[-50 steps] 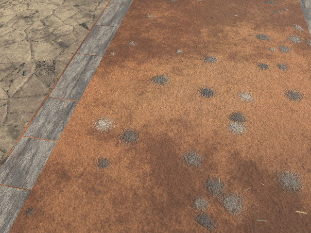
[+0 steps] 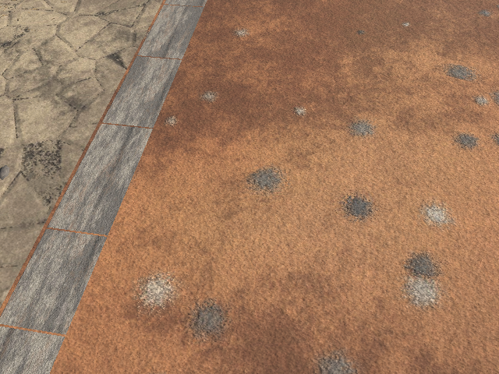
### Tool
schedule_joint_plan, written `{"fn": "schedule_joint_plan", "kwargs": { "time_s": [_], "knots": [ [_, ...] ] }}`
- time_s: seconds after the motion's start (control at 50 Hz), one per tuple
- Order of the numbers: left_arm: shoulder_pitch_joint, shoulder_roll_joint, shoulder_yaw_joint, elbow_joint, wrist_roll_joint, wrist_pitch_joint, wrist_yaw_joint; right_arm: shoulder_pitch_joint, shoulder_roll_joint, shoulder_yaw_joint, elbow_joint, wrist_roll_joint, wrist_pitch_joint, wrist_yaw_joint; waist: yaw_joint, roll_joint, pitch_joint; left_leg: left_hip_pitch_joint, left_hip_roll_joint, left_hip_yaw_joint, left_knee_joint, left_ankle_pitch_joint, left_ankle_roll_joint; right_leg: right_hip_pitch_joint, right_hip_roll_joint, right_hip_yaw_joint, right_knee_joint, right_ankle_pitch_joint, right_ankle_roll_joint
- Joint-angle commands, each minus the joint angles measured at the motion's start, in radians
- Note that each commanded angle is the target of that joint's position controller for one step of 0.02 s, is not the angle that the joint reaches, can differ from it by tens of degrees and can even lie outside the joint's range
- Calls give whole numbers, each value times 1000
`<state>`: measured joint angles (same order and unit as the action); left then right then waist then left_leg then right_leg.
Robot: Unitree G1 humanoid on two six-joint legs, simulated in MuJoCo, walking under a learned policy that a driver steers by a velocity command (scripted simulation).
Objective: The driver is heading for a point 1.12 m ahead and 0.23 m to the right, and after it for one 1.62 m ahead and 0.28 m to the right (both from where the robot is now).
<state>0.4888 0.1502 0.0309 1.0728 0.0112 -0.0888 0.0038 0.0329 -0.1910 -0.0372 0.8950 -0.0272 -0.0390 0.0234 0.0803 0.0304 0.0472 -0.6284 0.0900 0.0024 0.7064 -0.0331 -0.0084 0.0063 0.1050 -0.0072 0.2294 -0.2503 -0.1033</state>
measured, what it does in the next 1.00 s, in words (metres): walks ahead, turning right: left foot, then right foot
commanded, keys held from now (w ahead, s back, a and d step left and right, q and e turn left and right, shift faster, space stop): w+e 0.64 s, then w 0.20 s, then w+q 0.16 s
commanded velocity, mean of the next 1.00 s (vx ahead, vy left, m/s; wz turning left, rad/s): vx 0.50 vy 0.00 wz -0.42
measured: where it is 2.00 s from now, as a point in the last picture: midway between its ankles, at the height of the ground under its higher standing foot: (370, 211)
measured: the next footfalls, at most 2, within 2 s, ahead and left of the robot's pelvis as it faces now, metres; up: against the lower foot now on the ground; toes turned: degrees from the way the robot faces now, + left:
left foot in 0.14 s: +0.27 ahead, +0.12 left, +0.00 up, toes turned -4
right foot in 0.68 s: +0.47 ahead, -0.15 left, +0.00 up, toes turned -29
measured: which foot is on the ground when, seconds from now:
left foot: up 0.00-0.12, down 0.14-0.66, up 0.68-1.00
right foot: down 0.00-0.14, up 0.16-0.66, down 0.68-1.00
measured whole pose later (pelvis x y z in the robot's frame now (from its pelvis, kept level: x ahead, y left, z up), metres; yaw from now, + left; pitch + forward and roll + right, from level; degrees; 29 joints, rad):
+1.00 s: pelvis +0.50 -0.12 +0.00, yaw -26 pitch +0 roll +0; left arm 0.37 0.22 0.05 0.94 0.01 -0.08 -0.01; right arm 0.20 -0.24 -0.06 0.86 -0.02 -0.02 0.03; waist 0.02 0.05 0.03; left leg -0.67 0.11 -0.01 0.96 -0.12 0.01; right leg -0.01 0.12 -0.07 0.20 -0.20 -0.13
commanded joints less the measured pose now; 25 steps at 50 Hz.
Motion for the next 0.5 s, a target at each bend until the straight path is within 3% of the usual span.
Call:
{"fn": "schedule_joint_plan", "kwargs": {
  "time_s": [0.02,0.08,0.12,0.14,0.16,0.18,0.2,0.22,0.24,0.26,0.3,0.36,0.44,0.5],
  "knots": [
    [65,153,29,-38,7,-3,9,-132,-58,-5,-102,8,-16,-3,3,-104,38,-31,-50,35,-65,5,-2,23,-263,206,3,503,-121],
    [36,178,41,-55,14,3,18,-118,-87,-11,-127,15,-33,-5,-28,-120,27,62,-70,18,-151,-68,24,52,-280,239,77,583,-101],
    [-20,204,52,-76,9,0,12,74,-126,-30,-79,15,-50,-18,-115,-107,-62,349,-118,38,-241,-101,57,-7,-239,213,265,731,-60],
    [-42,191,51,-90,-1,-4,6,234,-167,-46,-42,-2,-64,-30,-185,-62,-161,589,-55,-12,-269,-77,89,-122,-185,174,468,627,-40],
    [-26,109,33,-143,-31,-8,3,378,-263,-69,-47,-35,-68,-45,-214,74,-333,870,230,-319,-287,-224,147,-351,-93,105,784,256,-10],
    [70,86,32,-159,-45,3,8,338,-301,-79,-52,-36,-51,-35,-145,243,-401,953,394,-689,-402,-227,238,-581,-2,57,985,-309,-2],
    [28,161,49,-141,-15,19,14,258,-200,-62,-67,-19,-39,-32,-113,95,-273,824,346,-625,-417,-351,224,-633,-87,88,1061,-219,-12],
    [-45,151,51,-150,-2,22,4,193,-123,-41,-75,-9,-42,-29,-106,9,-134,673,293,-458,-447,-330,198,-635,-122,86,1032,-130,-7],
    [-81,125,50,-159,4,26,-5,168,-100,-34,-71,-10,-47,-28,-92,4,-73,580,245,-335,-479,-242,171,-614,-151,81,995,-82,-1],
    [-95,123,54,-167,17,36,-14,179,-90,-31,-59,-7,-52,-33,-78,39,-46,525,215,-252,-500,-174,155,-597,-169,74,970,-65,8],
    [-99,103,53,-182,24,61,-30,217,-85,-29,-34,3,-69,-34,-57,70,-38,479,193,-148,-521,-49,148,-577,-179,57,959,-38,20],
    [-194,100,51,-225,26,79,-46,263,-97,-34,-15,12,-88,-30,-55,54,-23,506,184,-35,-544,75,152,-666,-196,42,933,47,32],
    [-353,101,39,-293,22,78,-66,304,-106,-34,0,6,-87,-28,-74,47,14,518,151,96,-555,150,146,-704,-194,1,735,195,46],
    [-463,94,25,-336,23,74,-78,333,-138,-39,6,8,-85,-33,-100,50,34,542,158,159,-559,179,136,-642,-182,-60,546,257,34]
  ]
}}
Keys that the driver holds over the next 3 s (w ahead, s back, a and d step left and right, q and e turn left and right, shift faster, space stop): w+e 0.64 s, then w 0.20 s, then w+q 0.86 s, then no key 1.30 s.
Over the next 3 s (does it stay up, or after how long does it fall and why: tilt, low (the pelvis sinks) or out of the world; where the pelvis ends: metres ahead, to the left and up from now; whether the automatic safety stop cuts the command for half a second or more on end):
stays up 1.04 -0.26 0.00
